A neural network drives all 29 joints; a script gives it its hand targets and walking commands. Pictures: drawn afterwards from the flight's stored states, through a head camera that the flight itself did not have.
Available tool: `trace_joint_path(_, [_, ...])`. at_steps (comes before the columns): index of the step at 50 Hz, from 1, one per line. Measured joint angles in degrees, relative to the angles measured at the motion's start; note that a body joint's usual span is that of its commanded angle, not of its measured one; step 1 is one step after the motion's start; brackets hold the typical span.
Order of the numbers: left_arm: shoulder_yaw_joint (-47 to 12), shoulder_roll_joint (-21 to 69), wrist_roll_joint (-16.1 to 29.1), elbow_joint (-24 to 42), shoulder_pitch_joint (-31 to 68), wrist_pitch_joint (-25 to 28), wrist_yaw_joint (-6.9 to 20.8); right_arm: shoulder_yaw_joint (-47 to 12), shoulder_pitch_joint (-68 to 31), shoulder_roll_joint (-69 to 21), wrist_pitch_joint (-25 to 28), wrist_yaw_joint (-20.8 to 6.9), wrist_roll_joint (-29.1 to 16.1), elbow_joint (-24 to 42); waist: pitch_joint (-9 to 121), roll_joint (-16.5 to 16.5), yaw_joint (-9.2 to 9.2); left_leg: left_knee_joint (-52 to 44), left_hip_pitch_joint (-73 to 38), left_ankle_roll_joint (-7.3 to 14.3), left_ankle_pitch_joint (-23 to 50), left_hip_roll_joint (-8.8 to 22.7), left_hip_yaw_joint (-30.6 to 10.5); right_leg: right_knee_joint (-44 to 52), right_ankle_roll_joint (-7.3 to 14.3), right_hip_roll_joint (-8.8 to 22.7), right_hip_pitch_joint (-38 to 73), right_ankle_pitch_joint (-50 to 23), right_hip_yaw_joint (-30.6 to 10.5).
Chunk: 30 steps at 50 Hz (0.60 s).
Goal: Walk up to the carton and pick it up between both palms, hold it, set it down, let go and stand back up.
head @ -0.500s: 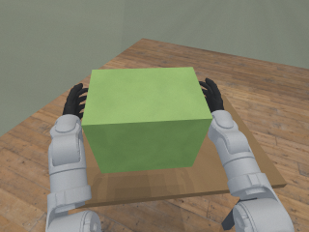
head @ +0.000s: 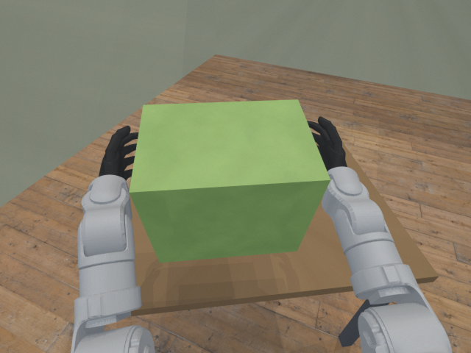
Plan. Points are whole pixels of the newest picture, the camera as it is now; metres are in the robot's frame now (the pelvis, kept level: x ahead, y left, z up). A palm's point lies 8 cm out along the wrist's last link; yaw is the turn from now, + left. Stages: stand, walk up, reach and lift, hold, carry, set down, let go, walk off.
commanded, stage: hold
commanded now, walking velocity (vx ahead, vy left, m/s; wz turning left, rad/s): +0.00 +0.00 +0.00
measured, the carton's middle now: (226, 184) +0.37 +0.00 +0.13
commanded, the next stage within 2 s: none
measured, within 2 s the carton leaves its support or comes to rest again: neither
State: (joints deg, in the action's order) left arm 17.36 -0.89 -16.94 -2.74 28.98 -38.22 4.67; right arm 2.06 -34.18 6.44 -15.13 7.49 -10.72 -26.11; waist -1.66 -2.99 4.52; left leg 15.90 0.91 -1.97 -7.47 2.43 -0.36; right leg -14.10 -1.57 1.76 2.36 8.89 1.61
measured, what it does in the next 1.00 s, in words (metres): stands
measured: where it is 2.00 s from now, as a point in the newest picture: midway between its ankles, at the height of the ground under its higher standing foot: outside the picture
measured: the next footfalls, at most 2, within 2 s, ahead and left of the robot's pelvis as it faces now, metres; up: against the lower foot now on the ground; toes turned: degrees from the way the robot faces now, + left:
none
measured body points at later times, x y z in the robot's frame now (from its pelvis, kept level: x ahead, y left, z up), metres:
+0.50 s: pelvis +0.00 +0.00 +0.00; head -0.04 +0.02 +0.45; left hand +0.36 +0.19 +0.18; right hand +0.36 -0.17 +0.18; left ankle +0.02 +0.14 -0.75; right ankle +0.00 -0.14 -0.75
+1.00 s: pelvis +0.00 +0.00 +0.00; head -0.04 +0.02 +0.45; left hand +0.36 +0.19 +0.18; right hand +0.37 -0.16 +0.18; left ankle +0.02 +0.14 -0.75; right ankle +0.00 -0.14 -0.75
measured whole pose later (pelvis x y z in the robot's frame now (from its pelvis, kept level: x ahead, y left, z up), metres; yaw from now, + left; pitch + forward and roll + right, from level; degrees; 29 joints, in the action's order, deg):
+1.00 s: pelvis +0.00 +0.00 +0.00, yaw +1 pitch -8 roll +0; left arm 18.1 -1.9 -17.1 -1.4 28.3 -38.8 6.8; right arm 1.6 -32.9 4.9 -16.3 9.0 -10.6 -23.6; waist -2.3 -3.6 4.8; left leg 16.0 0.2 -2.2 -7.6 2.4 -1.2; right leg -13.9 -1.5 1.8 3.6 9.2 2.5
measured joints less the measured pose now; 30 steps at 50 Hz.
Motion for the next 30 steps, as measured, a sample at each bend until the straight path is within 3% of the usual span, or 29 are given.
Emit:
trace_joint_path(15, [1.01, -1.2, 0.25, 1.66, -1.31, -0.77, 2.22, -0.73, 1.57, -1.76, -1.76, 1.88, -0.11, 3.14, -0.63, -0.53, 0.39, 0.05, -1.17, -0.34, -0.25, -0.07, -1.18, 0.37, 0.16, 0.0, 1.88, 0.47, 1.21])
trace_joint_path(30, [0.16, -0.65, -0.19, 1.74, -0.6, -0.98, 1.53, -0.24, 1.61, -0.96, -1.23, 1.15, -0.04, 2.97, -0.65, -0.3, 0.03, -0.08, -0.11, -0.17, 0.19, -0.03, -0.34, -0.09, 0.13, 0.01, 0.18, 0.03, 0.34])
